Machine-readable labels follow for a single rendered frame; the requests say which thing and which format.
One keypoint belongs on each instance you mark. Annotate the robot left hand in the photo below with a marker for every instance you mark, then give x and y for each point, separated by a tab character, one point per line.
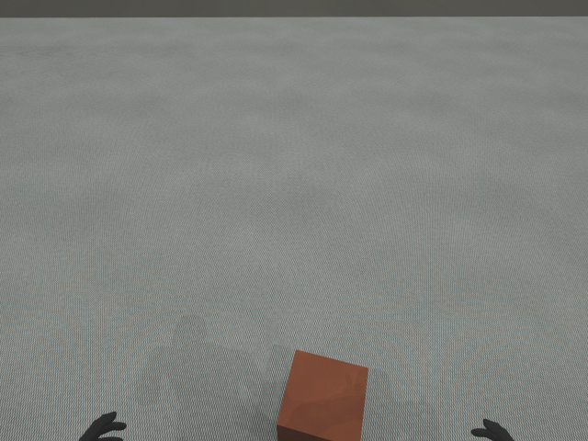
101	426

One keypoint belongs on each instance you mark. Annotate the carton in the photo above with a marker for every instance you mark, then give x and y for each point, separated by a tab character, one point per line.
324	400

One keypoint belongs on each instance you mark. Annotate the robot right hand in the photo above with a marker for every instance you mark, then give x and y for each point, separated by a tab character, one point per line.
494	431

